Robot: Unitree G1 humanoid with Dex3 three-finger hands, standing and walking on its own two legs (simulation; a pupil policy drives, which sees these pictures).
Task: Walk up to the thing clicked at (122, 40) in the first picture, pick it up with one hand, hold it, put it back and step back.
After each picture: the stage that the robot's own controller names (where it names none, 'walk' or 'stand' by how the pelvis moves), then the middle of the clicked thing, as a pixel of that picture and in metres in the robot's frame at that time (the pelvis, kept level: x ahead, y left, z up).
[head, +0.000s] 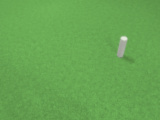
stand; (121, 47) +1.27 -0.38 -0.65
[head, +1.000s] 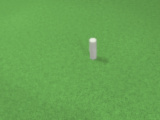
walk; (92, 49) +1.20 +0.02 -0.63
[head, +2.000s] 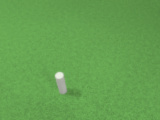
walk; (61, 83) +0.75 +0.27 -0.64
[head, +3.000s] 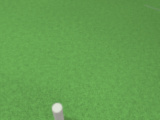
walk; (58, 114) +0.47 +0.18 -0.64
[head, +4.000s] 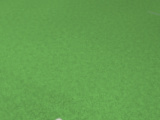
stand; out of the picture +0.40 +0.20 -0.66
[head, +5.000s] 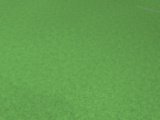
stand; out of the picture +0.37 +0.24 -0.64
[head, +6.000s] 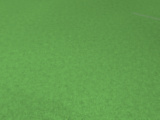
stand; out of the picture +0.36 +0.27 -0.65
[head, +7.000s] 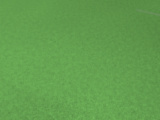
stand; out of the picture +0.38 +0.25 -0.66
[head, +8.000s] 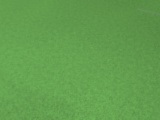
stand; out of the picture +0.37 +0.25 -0.66
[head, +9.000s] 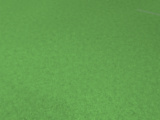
stand; out of the picture +0.36 +0.25 -0.66
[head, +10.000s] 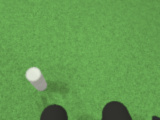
go down; (37, 80) +0.43 +0.23 -0.41
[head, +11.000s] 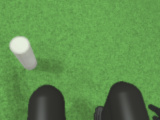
go down; (25, 55) +0.47 +0.25 -0.28
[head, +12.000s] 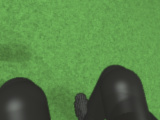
close in; out of the picture +0.46 +0.29 -0.18
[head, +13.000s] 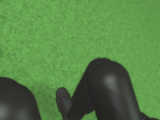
close; out of the picture +0.45 +0.31 -0.17
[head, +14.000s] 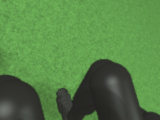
lift; out of the picture +0.41 +0.30 -0.17
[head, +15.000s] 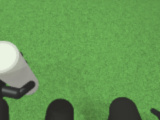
lift; (18, 74) +0.34 +0.22 +0.02
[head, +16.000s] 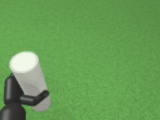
hold; (34, 86) +0.32 +0.19 +0.04
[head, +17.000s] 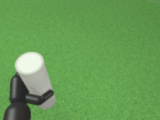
hold; (39, 85) +0.32 +0.17 +0.05
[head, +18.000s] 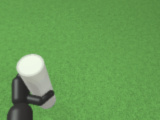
crouch; (40, 86) +0.33 +0.17 +0.01
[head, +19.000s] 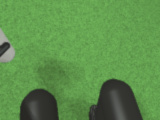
crouch; out of the picture +0.47 +0.25 -0.05
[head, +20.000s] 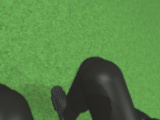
lower; out of the picture +0.46 +0.30 -0.17
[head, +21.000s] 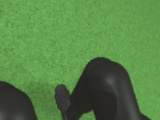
lower; out of the picture +0.46 +0.31 -0.17
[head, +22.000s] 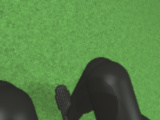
lower; out of the picture +0.45 +0.31 -0.17
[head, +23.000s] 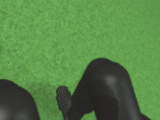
lower; out of the picture +0.45 +0.31 -0.17
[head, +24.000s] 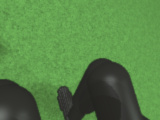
draw back; out of the picture +0.45 +0.29 -0.17
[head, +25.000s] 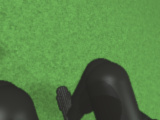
withdraw; out of the picture +0.45 +0.29 -0.17
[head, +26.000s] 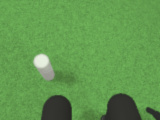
walk; (45, 69) +0.47 +0.21 -0.37
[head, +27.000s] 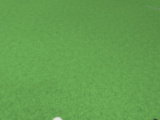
stand; out of the picture +0.39 +0.20 -0.60
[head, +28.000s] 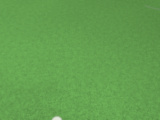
stand; out of the picture +0.40 +0.20 -0.60
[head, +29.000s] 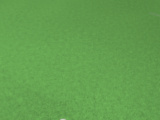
stand; out of the picture +0.41 +0.19 -0.65
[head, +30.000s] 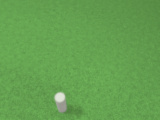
walk; (61, 103) +0.47 +0.15 -0.63
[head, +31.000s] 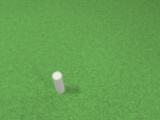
walk; (58, 83) +0.64 +0.22 -0.62
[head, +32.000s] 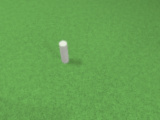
walk; (64, 52) +0.97 +0.22 -0.63
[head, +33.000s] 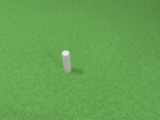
stand; (66, 61) +1.02 +0.21 -0.65
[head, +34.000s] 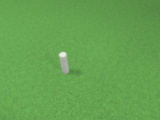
stand; (64, 63) +1.03 +0.24 -0.66
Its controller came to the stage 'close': yes
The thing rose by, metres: 0.69
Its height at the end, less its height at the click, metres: +0.00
